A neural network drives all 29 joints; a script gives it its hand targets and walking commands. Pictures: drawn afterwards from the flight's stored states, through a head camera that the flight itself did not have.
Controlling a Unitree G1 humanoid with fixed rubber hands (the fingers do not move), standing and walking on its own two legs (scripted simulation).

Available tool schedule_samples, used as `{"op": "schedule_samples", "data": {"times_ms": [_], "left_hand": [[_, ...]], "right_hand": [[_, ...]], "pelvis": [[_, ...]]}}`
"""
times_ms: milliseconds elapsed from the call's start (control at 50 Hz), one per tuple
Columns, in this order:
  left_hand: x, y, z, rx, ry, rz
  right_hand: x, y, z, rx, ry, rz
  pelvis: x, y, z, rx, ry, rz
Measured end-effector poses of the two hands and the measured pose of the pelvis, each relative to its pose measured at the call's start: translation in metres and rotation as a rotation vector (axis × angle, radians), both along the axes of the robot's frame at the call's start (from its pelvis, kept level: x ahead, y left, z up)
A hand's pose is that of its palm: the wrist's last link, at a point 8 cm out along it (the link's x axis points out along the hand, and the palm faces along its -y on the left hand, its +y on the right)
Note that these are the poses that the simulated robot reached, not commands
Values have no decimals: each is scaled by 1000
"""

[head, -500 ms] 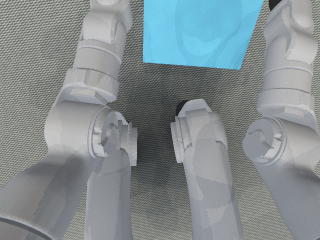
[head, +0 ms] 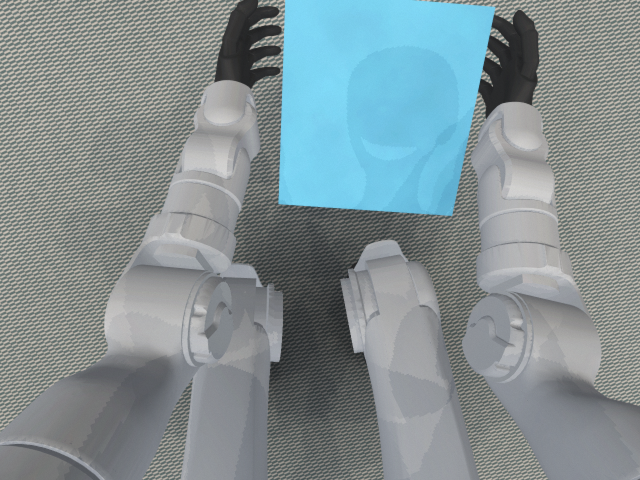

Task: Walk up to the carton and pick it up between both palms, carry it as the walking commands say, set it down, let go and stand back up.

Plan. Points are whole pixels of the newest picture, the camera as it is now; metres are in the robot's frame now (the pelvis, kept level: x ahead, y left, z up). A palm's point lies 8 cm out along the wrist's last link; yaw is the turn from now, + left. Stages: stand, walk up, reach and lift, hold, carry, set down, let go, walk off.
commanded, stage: set down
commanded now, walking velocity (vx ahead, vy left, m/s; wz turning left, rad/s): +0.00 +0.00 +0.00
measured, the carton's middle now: (364, 107) +0.49 -0.14 -0.24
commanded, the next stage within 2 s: none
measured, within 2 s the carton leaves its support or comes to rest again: rests again in 0.28 s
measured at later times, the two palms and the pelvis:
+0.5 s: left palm (239, 98) +0.51 +0.01 -0.18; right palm (483, 131) +0.42 -0.26 -0.17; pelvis +0.00 +0.02 -0.01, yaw -2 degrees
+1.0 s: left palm (237, 100) +0.51 +0.02 -0.18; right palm (485, 130) +0.42 -0.27 -0.17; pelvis -0.01 +0.02 -0.02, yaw -2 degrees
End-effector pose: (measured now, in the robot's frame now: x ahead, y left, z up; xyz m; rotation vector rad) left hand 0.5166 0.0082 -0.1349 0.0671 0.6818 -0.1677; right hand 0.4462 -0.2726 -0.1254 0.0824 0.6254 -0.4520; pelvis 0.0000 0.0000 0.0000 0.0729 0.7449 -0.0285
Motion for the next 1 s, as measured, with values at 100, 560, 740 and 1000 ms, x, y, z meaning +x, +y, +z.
{"op": "schedule_samples", "data": {"times_ms": [100,560,740,1000], "left_hand": [[-1,1,-10,-22,-4,-1],[-10,7,-41,67,54,-48],[-10,8,-40,82,53,-60],[-9,9,-41,63,56,-73]], "right_hand": [[-5,0,-7,-12,31,-1],[-27,9,-46,66,102,-7],[-26,6,-45,64,109,38],[-24,5,-48,71,107,50]], "pelvis": [[-2,8,-5,-35,-5,4],[1,20,-9,-58,-11,16],[-8,13,-19,-55,-64,14],[-14,16,-22,-67,-92,22]]}}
